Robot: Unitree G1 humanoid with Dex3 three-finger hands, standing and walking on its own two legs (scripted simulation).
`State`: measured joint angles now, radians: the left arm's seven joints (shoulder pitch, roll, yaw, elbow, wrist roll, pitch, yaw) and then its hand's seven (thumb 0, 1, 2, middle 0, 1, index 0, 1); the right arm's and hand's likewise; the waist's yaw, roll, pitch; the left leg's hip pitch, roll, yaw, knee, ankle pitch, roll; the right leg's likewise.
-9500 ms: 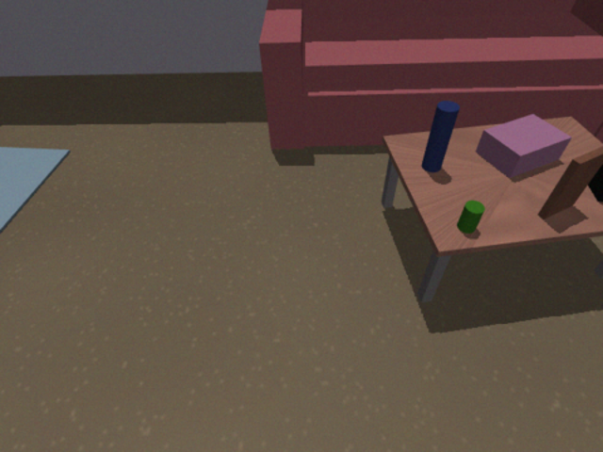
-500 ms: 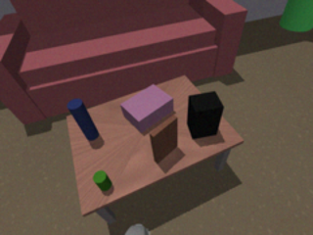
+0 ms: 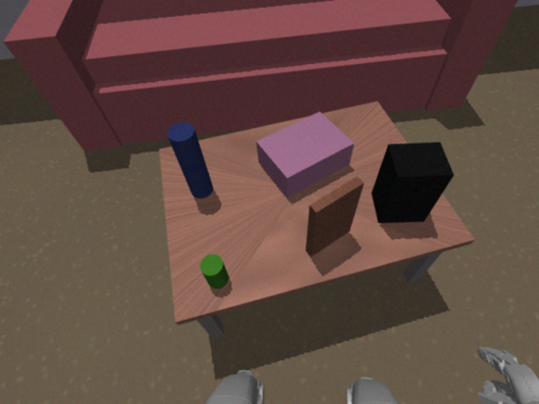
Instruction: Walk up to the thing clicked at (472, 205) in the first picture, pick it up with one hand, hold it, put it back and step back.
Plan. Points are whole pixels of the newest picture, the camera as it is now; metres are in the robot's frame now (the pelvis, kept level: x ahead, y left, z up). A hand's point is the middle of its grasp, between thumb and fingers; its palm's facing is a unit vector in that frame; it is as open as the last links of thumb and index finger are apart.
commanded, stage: walk up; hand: left
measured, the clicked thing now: (214, 272) +0.44 +0.21 -0.33
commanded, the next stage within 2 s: stand in 1.58 s
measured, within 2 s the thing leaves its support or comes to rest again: neither
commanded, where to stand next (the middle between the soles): +0.08 +0.02 m, yaw -4 degrees
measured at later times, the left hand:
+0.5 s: hand out of the picture +0.08 +0.28 -0.12, palm faces -0.09 -0.93 -0.37, open 7.4 cm
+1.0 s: hand out of the picture +0.12 +0.26 -0.11, palm faces -0.09 -0.94 -0.32, open 7.4 cm
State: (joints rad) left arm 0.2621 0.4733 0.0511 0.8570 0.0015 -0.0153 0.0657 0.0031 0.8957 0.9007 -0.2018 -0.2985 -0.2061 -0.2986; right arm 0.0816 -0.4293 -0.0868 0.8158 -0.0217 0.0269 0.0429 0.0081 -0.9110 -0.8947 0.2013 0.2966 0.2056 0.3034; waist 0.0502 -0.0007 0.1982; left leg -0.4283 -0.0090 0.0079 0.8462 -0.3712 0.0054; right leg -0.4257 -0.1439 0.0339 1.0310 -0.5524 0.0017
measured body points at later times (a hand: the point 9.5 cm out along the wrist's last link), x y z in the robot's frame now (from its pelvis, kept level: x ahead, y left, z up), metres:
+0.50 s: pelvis +0.00 +0.02 +0.03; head +0.02 +0.01 +0.48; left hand +0.09 +0.32 -0.09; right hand +0.05 -0.29 -0.10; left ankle +0.05 +0.12 -0.70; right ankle +0.01 -0.11 -0.70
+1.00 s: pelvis +0.01 +0.02 +0.05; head +0.02 +0.02 +0.50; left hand +0.13 +0.31 -0.08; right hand +0.09 -0.29 -0.07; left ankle +0.05 +0.12 -0.70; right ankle +0.02 -0.11 -0.70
